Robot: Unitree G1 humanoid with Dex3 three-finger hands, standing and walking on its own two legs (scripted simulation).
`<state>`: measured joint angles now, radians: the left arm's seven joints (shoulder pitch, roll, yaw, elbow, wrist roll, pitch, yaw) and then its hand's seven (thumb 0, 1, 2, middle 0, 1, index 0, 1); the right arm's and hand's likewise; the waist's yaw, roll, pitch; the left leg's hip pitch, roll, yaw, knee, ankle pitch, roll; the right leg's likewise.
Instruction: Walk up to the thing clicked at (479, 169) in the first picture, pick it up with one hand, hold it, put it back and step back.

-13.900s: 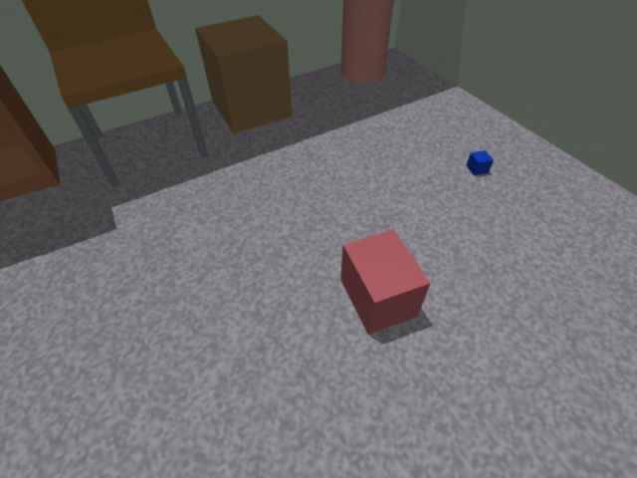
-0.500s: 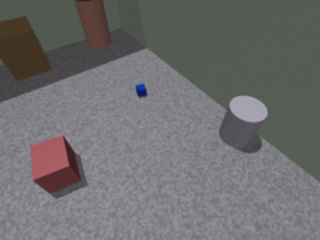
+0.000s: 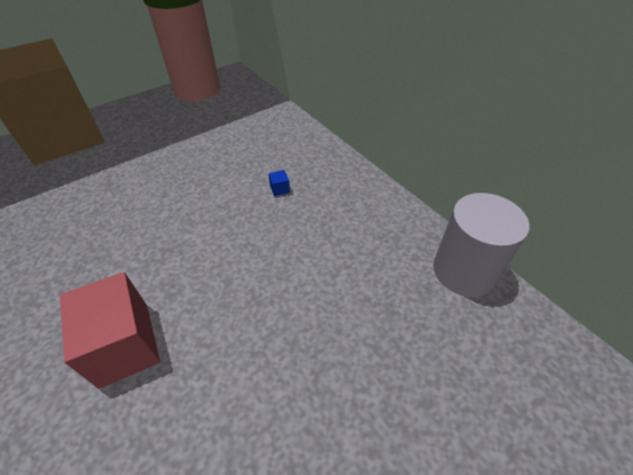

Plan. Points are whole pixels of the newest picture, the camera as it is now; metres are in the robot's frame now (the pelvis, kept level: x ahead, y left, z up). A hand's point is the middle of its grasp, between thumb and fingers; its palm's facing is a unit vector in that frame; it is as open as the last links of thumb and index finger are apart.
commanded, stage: walk up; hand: left
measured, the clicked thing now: (279, 183) +1.44 +0.21 -0.74
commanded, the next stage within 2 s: none
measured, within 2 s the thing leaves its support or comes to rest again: neither
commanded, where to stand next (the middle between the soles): +1.05 -0.02 m, yaw -2 degrees
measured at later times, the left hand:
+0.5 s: hand (106, 434) +0.20 +0.34 -0.16, palm faces -0.05 -0.95 -0.32, open 7.4 cm
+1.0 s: hand (198, 266) +0.49 +0.25 -0.13, palm faces -0.05 -0.93 -0.38, open 7.4 cm
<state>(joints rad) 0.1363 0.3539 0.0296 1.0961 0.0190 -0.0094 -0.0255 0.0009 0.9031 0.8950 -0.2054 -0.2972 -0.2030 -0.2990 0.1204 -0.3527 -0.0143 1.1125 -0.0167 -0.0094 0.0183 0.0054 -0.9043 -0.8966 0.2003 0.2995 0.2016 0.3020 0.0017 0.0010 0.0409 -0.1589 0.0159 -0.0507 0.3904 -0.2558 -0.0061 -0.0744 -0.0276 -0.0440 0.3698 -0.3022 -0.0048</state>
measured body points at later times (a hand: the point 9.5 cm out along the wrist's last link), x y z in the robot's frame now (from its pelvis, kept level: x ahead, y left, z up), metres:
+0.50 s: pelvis +0.15 +0.07 -0.01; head +0.15 +0.09 +0.44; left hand +0.20 +0.39 -0.14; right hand +0.18 -0.26 -0.11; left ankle +0.14 +0.17 -0.75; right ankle +0.20 -0.09 -0.69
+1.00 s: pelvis +0.40 -0.01 -0.01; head +0.40 -0.03 +0.44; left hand +0.49 +0.30 -0.10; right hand +0.45 -0.33 -0.13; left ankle +0.43 +0.17 -0.66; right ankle +0.40 -0.10 -0.75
